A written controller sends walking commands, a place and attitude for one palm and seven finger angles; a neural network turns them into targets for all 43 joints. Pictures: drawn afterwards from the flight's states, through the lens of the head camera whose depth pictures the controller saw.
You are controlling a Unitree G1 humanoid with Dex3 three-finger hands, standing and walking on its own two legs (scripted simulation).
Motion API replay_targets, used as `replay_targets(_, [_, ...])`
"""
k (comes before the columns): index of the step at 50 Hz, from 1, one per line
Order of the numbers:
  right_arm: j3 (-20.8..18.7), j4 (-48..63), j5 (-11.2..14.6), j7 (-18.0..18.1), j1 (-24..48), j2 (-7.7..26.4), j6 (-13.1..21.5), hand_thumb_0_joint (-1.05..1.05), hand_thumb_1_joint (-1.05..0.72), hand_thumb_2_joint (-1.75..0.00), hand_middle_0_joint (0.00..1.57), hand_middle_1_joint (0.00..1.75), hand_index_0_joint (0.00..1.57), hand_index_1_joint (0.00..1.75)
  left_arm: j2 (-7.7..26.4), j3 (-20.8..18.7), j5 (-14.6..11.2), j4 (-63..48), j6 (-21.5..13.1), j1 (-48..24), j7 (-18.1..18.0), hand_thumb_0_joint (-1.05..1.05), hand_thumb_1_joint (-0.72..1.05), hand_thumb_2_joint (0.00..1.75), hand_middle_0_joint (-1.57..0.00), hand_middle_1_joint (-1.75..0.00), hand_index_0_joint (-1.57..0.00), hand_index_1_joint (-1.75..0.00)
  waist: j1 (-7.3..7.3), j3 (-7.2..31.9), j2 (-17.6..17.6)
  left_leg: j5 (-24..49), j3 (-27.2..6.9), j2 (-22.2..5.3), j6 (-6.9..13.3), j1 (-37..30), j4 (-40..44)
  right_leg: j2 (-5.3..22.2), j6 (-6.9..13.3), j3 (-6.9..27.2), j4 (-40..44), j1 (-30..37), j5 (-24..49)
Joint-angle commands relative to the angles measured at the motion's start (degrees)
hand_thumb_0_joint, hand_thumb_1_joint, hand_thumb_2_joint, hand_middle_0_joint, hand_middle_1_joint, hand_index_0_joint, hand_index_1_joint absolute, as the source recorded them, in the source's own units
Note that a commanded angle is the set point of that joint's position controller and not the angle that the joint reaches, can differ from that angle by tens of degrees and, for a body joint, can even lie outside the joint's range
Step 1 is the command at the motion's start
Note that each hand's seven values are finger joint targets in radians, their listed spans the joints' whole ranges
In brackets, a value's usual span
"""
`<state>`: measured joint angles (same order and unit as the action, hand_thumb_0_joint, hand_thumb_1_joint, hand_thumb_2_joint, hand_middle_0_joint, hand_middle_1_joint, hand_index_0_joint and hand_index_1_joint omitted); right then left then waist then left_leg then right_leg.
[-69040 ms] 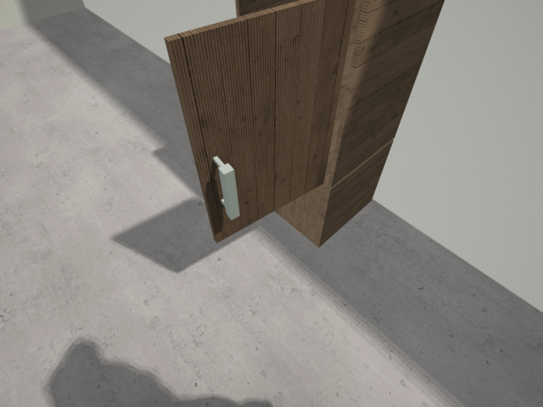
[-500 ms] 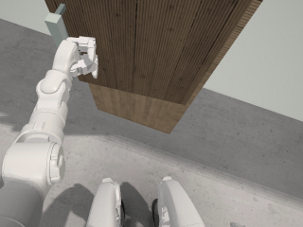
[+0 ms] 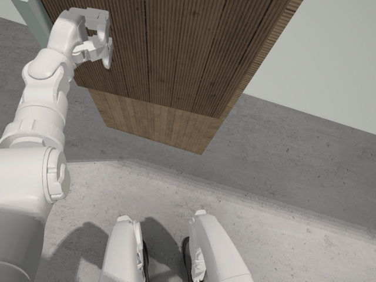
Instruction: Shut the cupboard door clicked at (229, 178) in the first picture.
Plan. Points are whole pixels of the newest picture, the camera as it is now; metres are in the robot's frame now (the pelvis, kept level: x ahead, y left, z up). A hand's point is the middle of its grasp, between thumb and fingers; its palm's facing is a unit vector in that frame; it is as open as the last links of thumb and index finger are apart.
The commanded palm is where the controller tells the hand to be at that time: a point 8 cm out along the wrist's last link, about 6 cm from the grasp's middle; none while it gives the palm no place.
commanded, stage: push the door shut along its arc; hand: left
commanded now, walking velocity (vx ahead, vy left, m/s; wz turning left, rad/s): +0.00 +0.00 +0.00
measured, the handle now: (52, 28) +0.60 +0.20 +0.07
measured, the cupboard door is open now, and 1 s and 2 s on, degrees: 4 0 0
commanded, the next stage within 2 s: pull the fist back off the door in 0.20 s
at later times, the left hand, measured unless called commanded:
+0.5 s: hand (114, 37) +0.58 +0.09 +0.07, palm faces +0.04 -1.00 +0.05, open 2.7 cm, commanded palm +0.57 +0.08 +0.07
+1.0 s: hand (125, 60) +0.53 +0.07 +0.06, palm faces +0.04 -1.00 -0.01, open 3.1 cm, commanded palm +0.49 +0.11 +0.07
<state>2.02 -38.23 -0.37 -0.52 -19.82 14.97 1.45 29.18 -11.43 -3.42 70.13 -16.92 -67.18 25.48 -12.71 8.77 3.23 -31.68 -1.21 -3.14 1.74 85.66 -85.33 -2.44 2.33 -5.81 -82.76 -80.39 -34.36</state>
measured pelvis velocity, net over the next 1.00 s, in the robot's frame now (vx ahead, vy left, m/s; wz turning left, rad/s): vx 0.02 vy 0.00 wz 0.02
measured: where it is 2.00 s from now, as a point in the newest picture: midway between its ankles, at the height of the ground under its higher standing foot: (168, 276)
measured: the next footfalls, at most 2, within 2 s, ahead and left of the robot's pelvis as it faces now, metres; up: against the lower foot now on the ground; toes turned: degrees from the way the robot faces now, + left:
none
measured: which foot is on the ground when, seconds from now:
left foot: down 0.00-1.00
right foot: down 0.00-1.00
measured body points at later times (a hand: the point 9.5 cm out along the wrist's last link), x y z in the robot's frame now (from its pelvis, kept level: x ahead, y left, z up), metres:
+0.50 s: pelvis -0.02 +0.00 -0.02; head +0.17 +0.05 +0.39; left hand +0.57 +0.14 +0.07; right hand -0.02 -0.25 -0.12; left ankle +0.05 +0.11 -0.57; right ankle +0.03 -0.10 -0.57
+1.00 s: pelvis +0.02 +0.00 +0.03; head +0.18 +0.00 +0.45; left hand +0.52 +0.12 +0.07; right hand +0.01 -0.26 -0.09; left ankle +0.05 +0.11 -0.57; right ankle +0.03 -0.10 -0.57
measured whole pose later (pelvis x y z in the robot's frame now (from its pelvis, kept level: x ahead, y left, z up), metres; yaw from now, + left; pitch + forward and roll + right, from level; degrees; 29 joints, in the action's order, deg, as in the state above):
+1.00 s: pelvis +0.02 +0.00 +0.03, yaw +1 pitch +30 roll -2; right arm -1.4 -36.8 -4.3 -6.5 -22.6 14.1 -1.9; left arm 11.5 -13.6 0.9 62.5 -29.9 -50.8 -7.9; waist -11.0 9.9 3.2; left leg -30.9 1.1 -2.5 1.3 76.8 -77.9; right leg -2.1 2.2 -3.3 -77.2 -73.1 -33.9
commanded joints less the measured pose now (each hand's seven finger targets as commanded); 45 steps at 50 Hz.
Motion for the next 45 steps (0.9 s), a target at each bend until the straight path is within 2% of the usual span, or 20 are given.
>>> replay_targets(1, [-4.08, 0.63, -0.36, 1.13, -11.27, 11.41, 2.06, 0.0, -0.9, -0.9, 0.2, 0.3, 0.2, 0.3, 4.13, 1.34, -1.09, -12.43, -2.55, -35.77, 0.48, 0.0, 0.9, 0.9, -1.3, -1.5, -1.3, -1.5, -6.35, 34.04, 9.58, 18.73, -4.86, 1.34, 1.88, -34.16, 5.09, -1.8, 0.46, 3.99, 12.61, 4.59, 14.46])
replay_targets(4, [-3.95, -0.01, -0.69, 1.27, -11.19, 11.57, 3.04, 0.0, -0.9, -0.9, 0.2, 0.3, 0.2, 0.3, 2.84, 2.68, -0.69, -11.95, -2.06, -38.68, 0.58, 0.0, 0.9, 0.9, -1.3, -1.5, -1.3, -1.5, -7.04, 34.54, 11.64, 18.63, -5.31, 1.38, 1.84, -34.87, 4.57, -1.87, 0.66, 3.59, 11.95, 2.18, 13.72])
replay_targets(7, [-3.47, -0.43, -0.71, 1.55, -11.33, 11.82, 3.62, 0.0, -0.9, -0.9, 0.2, 0.3, 0.2, 0.3, 4.93, 1.74, -0.07, -8.68, -0.58, -39.48, 0.4, 0.0, 0.9, 0.9, -1.3, -1.5, -1.3, -1.5, -7.82, 32.16, 10.31, 16.66, -4.98, 1.31, 2.03, -31.82, 3.9, -2.06, 0.64, 3.57, 11.95, 1.98, 12.45])
replay_targets(10, [-3.55, -0.77, -1.08, 1.64, -11.46, 11.99, 4.3, 0.0, -0.9, -0.9, 0.2, 0.3, 0.2, 0.3, 4.31, 2.64, 0.74, -10.12, -0.28, -42.07, 0.4, 0.0, 0.9, 0.9, -1.3, -1.5, -1.3, -1.5, -8.09, 35.18, 13.37, 18.05, -5.58, 1.23, 1.9, -34.34, 3.33, -2.11, 0.85, 2.98, 10.72, -0.21, 12.81])
replay_targets(15, [-3.53, -1.58, -1.28, 1.82, -11.67, 12.12, 5.2, 0.0, -0.9, -0.9, 0.2, 0.3, 0.2, 0.3, 2.5, 4.03, 1.2, -9.8, 1.42, -45.39, 0.44, 0.0, 0.9, 0.9, -1.3, -1.5, -1.3, -1.5, -9.46, 34.39, 14.23, 17.14, -6.06, 0.98, 1.93, -35.15, 3.06, -2.16, 0.7, 2.2, 10.13, -3.29, 12.19])
replay_targets(16, [-2.68, 1.13, -2.71, 1.27, -15.63, 11.27, 5.32, 0.0, -0.9, -0.9, 0.2, 0.3, 0.2, 0.3, 6.48, -8.17, -2.79, -11.17, 1.66, -45.13, -10.82, 0.0, 0.9, 0.9, -1.3, -1.5, -1.3, -1.5, -6.14, 35.18, 14.53, 14.63, -7.3, -0.02, 1.11, -32.79, 4.83, -1.57, 0.34, 2.07, 9.41, -2.19, 11.5])
replay_targets(17, [-2.79, 0.92, -3.08, 0.22, -14.81, 10.87, 5.17, 0.0, -0.9, -0.9, 0.2, 0.3, 0.2, 0.3, 2.24, -5.46, -1.1, -8.78, 2.12, -42.5, -16.43, 0.0, 0.9, 0.9, -1.3, -1.5, -1.3, -1.5, -6.75, 35.02, 14.12, 12.68, -8.2, -0.15, 0.72, -32.68, 5.81, -1.42, -0.07, 1.89, 9.19, -3.36, 10.41])
replay_targets(19, [-3.49, 0.81, -4.29, -1.46, -15.81, 10.29, 4.7, 0.0, -0.9, -0.9, 0.2, 0.3, 0.2, 0.3, -2.59, -5.29, -0.4, -10.6, 0.89, -43.27, -24.8, 0.0, 0.9, 0.9, -1.3, -1.5, -1.3, -1.5, -7.0, 33.9, 12.61, 9.86, -9.33, -0.11, 0.17, -33.38, 7.79, -1.06, -0.75, 1.57, 9.58, -3.35, 9.39])
replay_targets(21, [-4.01, 0.8, -5.57, -2.99, -15.76, 9.96, 4.4, 0.0, -0.9, -0.9, 0.2, 0.3, 0.2, 0.3, -5.07, -5.45, 1.78, -13.4, -1.71, -43.59, -33.22, 0.0, 0.9, 0.9, -1.3, -1.5, -1.3, -1.5, -6.25, 35.66, 14.12, 8.74, -9.52, 0.08, -0.39, -34.59, 8.8, -0.77, -0.91, 1.61, 9.82, -3.06, 9.29])
replay_targets(22, [-4.32, 0.46, -6.12, -3.83, -15.9, 9.8, 4.34, 0.0, -0.9, -0.9, 0.2, 0.3, 0.2, 0.3, -5.33, -4.53, 4.28, -14.86, -3.58, -44.32, -36.72, 0.0, 0.9, 0.9, -1.3, -1.5, -1.3, -1.5, -6.35, 37.09, 15.17, 8.39, -9.7, 0.09, -0.65, -35.83, 9.13, -0.67, -0.96, 1.67, 9.81, -3.12, 9.11])
replay_targets(24, [-5.03, -0.4, -6.62, -5.28, -16.39, 10.16, 3.61, 0.0, -0.9, -0.9, 0.2, 0.3, 0.2, 0.3, -5.33, -1.27, 10.04, -13.55, -6.56, -43.91, -39.52, 0.0, 0.9, 0.9, -1.3, -1.5, -1.3, -1.5, -7.53, 37.4, 15.88, 8.34, -10.37, 0.03, -0.93, -37.98, 9.75, -0.39, -0.81, 1.73, 10.24, -4.11, 8.89])
replay_targets(25, [-5.12, -0.79, -6.69, -5.83, -16.44, 10.23, 3.14, 0.0, -0.9, -0.9, 0.2, 0.3, 0.2, 0.3, -5.37, 0.35, 12.29, -11.91, -7.5, -43.48, -39.71, 0.0, 0.9, 0.9, -1.3, -1.5, -1.3, -1.5, -7.92, 35.7, 15.86, 6.61, -10.5, 0.09, -1.1, -37.75, 10.53, -0.31, -0.64, 1.61, 10.55, -4.08, 8.03])
replay_targets(27, [-5.11, -0.91, -6.31, -6.18, -16.17, 10.46, 2.36, 0.0, -0.9, -0.9, 0.2, 0.3, 0.2, 0.3, -4.97, 1.31, 13.12, -8.63, -8.09, -41.98, -38.6, 0.0, 0.9, 0.9, -1.3, -1.5, -1.3, -1.5, -8.72, 33.27, 12.62, 3.53, -9.18, 0.7, -0.52, -34.66, 11.09, -0.38, -0.59, 2.04, 12.33, -1.35, 6.61])
replay_targets(30, [-4.67, 0.33, -5.48, -5.84, -15.26, 10.57, 1.93, 0.0, -0.9, -0.9, 0.2, 0.3, 0.2, 0.3, -2.82, -0.93, 9.77, -8.06, -8.81, -38.75, -35.36, 0.0, 0.9, 0.9, -1.3, -1.5, -1.3, -1.5, -6.98, 34.7, 11.48, 4.22, -7.53, 1.41, -0.16, -32.63, 11.74, -0.69, -0.35, 2.8, 13.62, 3.96, 6.84])
replay_targets(32, [-4.44, 1.11, -5.06, -5.61, -15.04, 10.22, 1.62, 0.0, -0.9, -0.9, 0.2, 0.3, 0.2, 0.3, -2.66, -2.68, 7.21, -7.73, -9.23, -33.83, -33.66, 0.0, 0.9, 0.9, -1.3, -1.5, -1.3, -1.5, -5.4, 33.86, 8.88, 6.63, -6.47, 1.58, -0.04, -31.27, 12.36, -0.9, -0.37, 3.05, 14.52, 7.99, 8.04])
replay_targets(34, [-4.37, 1.82, -4.74, -5.66, -14.47, 9.83, 1.36, 0.0, -0.9, -0.9, 0.2, 0.3, 0.2, 0.3, -4.75, -2.54, 5.49, -8.4, -10.31, -29.46, -32.56, 0.0, 0.9, 0.9, -1.3, -1.5, -1.3, -1.5, -4.21, 33.23, 8.9, 8.57, -5.92, 1.56, -0.16, -32.02, 12.79, -0.9, -0.36, 3.09, 14.88, 8.71, 9.22])
replay_targets(35, [-4.43, 1.83, -4.71, -5.63, -14.76, 9.7, 1.06, 0.0, -0.9, -0.9, 0.2, 0.3, 0.2, 0.3, -3.92, -4.12, 4.92, -8.21, -10.73, -26.91, -32.58, 0.0, 0.9, 0.9, -1.3, -1.5, -1.3, -1.5, -3.63, 32.2, 6.64, 9.89, -5.15, 1.61, 0.05, -30.71, 12.68, -0.97, -0.54, 3.43, 15.39, 10.9, 10.18])
replay_targets(38, [-4.64, 2.75, -4.59, -5.82, -14.29, 9.27, 0.09, 0.0, -0.9, -0.9, 0.2, 0.3, 0.2, 0.3, -4.03, -5.3, 5.35, -8.84, -12.46, -19.5, -32.99, 0.0, 0.9, 0.9, -1.3, -1.5, -1.3, -1.5, -1.62, 31.56, 4.52, 12.19, -3.76, 1.75, 0.18, -29.15, 12.9, -0.97, -0.66, 3.96, 15.62, 14.26, 12.22])
replay_targets(42, [-5.58, 3.82, -4.27, -6.19, -13.36, 8.54, -1.46, 0.0, -0.9, -0.9, 0.2, 0.3, 0.2, 0.3, -6.97, -4.21, 5.12, -13.88, -14.76, -13.54, -33.66, 0.0, 0.9, 0.9, -1.3, -1.5, -1.3, -1.5, -0.38, 31.46, 1.67, 15.32, -1.99, 2.19, 0.22, -29.29, 13.45, -0.8, -1.04, 4.67, 16.57, 19.82, 17.22])
replay_targets(45, [-6.3, 4.0, -3.99, -5.98, -12.42, 8.19, -2.31, 0.0, -0.9, -0.9, 0.2, 0.3, 0.2, 0.3, -9.03, -2.89, 4.56, -18.3, -16.69, -11.26, -33.57, 0.0, 0.9, 0.9, -1.3, -1.5, -1.3, -1.5, 0.27, 33.0, 1.72, 18.36, -1.48, 2.39, 0.0, -32.0, 13.6, -0.44, -1.23, 4.9, 16.35, 21.69, 21.54])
